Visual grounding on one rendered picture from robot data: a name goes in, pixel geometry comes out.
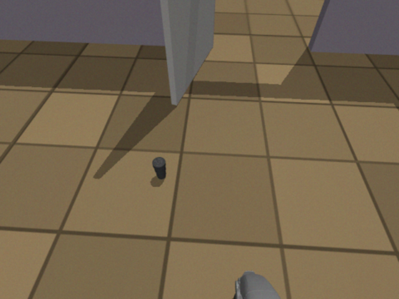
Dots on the cup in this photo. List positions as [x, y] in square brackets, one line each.
[159, 165]

